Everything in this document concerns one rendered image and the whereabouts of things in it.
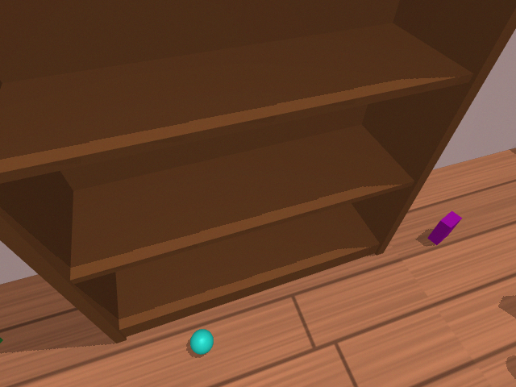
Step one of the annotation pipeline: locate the bookshelf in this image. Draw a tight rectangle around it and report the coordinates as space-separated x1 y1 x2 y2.
0 0 516 343

